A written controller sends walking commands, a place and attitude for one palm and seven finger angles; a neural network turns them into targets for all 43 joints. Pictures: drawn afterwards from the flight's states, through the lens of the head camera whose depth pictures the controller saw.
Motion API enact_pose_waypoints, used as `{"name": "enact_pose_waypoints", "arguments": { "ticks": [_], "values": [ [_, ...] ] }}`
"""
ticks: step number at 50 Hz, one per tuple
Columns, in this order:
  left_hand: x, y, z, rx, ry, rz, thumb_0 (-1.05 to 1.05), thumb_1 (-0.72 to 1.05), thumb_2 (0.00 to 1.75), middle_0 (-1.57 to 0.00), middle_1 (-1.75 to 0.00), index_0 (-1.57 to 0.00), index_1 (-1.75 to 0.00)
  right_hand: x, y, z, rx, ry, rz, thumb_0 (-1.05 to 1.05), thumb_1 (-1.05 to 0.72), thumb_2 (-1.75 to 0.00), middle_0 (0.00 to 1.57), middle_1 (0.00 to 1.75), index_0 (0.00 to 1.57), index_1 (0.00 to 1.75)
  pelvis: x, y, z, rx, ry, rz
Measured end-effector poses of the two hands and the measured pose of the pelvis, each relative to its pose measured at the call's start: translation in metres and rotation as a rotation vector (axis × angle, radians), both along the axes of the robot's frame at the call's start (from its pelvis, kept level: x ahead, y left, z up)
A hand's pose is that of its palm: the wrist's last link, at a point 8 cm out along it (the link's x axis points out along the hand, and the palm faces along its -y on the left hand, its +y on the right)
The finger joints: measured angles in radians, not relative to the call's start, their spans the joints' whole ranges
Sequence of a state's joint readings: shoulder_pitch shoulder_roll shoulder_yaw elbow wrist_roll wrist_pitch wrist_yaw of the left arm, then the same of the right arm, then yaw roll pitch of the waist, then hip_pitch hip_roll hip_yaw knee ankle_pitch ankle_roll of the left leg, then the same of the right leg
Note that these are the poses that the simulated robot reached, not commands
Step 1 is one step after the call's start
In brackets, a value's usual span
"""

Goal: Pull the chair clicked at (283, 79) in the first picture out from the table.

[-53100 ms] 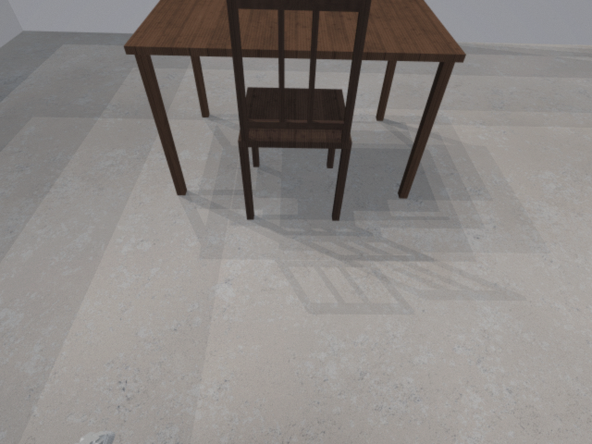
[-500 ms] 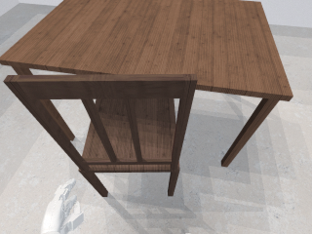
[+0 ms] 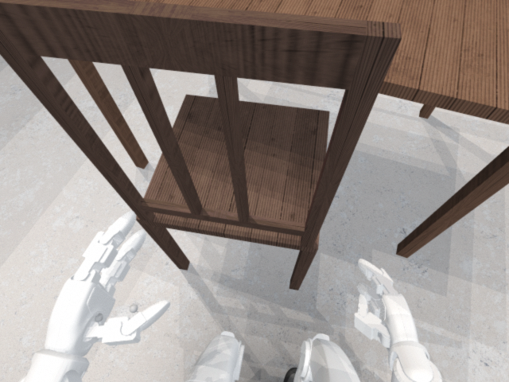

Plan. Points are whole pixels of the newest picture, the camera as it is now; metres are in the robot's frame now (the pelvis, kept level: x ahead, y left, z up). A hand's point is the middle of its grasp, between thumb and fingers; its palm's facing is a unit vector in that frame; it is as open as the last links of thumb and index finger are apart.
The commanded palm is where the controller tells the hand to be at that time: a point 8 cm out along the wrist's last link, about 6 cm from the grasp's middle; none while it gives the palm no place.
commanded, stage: raise the hand toward the chair's back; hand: left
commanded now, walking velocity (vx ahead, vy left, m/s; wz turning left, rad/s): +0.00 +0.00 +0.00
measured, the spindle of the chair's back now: (175, 159) +0.43 +0.19 +0.05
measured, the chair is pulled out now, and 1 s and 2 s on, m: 0.14 0.14 0.14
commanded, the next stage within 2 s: aim the fingers beside a spindle in 1.40 s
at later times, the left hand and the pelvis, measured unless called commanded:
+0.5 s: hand (113, 283) +0.23 +0.21 +0.06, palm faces -0.06 -1.00 -0.07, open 15.8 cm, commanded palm +0.20 +0.27 +0.07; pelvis -0.01 +0.04 +0.02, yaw -2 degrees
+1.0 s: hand (77, 259) +0.25 +0.26 +0.08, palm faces -0.05 -1.00 -0.06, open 16.9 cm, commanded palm +0.22 +0.31 +0.08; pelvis +0.00 +0.06 +0.04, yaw -2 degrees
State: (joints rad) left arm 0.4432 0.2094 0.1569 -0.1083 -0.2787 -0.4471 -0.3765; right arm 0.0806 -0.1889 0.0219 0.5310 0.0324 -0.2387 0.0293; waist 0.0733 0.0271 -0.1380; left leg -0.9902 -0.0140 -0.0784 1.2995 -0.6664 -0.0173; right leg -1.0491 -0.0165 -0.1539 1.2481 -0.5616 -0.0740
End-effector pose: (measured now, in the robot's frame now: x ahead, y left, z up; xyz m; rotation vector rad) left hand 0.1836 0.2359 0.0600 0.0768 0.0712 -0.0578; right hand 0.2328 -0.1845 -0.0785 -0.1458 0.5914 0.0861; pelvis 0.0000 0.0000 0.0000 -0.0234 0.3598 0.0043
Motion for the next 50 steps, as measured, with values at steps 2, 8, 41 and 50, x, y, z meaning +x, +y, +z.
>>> {"name": "enact_pose_waypoints", "arguments": {
  "ticks": [2,8,41,50],
  "values": [
    [0.011,-0.001,-0.005,-0.013,0.033,-0.031,0.01,0.23,0.61,-0.14,-0.20,-0.13,-0.20,-0.016,-0.004,-0.007,0.003,0.047,-0.035,0.01,-0.90,-0.90,0.20,0.30,0.20,0.30,-0.001,0.001,0.001,0.001,0.002,-0.005],
    [0.024,0.004,-0.002,-0.015,0.089,-0.025,0.01,0.10,0.55,-0.12,-0.18,-0.12,-0.18,-0.068,-0.035,-0.002,-0.050,0.137,-0.182,0.02,-0.90,-0.90,0.20,0.30,0.20,0.30,-0.002,0.009,0.011,0.005,-0.004,-0.028],
    [0.033,0.066,0.017,-0.010,0.021,0.015,-0.01,-0.49,0.30,-0.07,-0.09,-0.06,-0.09,-0.060,0.014,0.049,-0.119,0.049,-0.129,0.01,-0.90,-0.90,0.20,0.30,0.20,0.30,-0.007,0.054,0.035,-0.043,-0.066,-0.015],
    [0.045,0.080,0.022,-0.009,0.018,0.007,-0.01,-0.50,0.30,-0.06,-0.09,-0.06,-0.08,-0.075,0.005,0.051,-0.156,0.104,-0.163,0.01,-0.90,-0.90,0.20,0.30,0.20,0.30,-0.005,0.061,0.040,-0.049,-0.070,-0.016]
  ]
}}
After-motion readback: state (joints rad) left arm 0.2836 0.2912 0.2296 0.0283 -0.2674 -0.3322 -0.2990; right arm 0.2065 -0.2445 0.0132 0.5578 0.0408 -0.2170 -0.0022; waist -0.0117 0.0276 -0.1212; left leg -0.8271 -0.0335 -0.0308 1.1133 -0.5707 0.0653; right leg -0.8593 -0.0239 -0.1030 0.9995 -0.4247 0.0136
